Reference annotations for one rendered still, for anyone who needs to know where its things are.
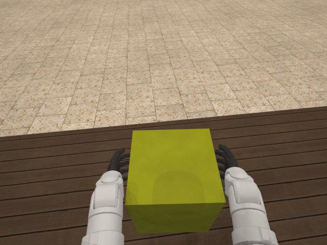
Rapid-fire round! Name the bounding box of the robot left forearm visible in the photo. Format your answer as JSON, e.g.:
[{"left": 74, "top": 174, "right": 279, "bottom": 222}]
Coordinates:
[{"left": 81, "top": 170, "right": 124, "bottom": 245}]

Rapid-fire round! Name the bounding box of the right robot hand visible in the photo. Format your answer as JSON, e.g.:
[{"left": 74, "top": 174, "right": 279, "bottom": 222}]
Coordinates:
[{"left": 215, "top": 144, "right": 238, "bottom": 180}]

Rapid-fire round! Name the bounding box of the left robot hand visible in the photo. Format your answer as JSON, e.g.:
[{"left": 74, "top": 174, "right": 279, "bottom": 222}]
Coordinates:
[{"left": 107, "top": 148, "right": 130, "bottom": 181}]

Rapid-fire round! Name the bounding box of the robot right forearm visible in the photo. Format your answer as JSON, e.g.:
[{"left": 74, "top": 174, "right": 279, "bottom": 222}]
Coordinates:
[{"left": 224, "top": 167, "right": 278, "bottom": 245}]

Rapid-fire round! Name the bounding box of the carton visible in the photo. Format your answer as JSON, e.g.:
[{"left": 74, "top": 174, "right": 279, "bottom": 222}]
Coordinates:
[{"left": 125, "top": 129, "right": 226, "bottom": 234}]

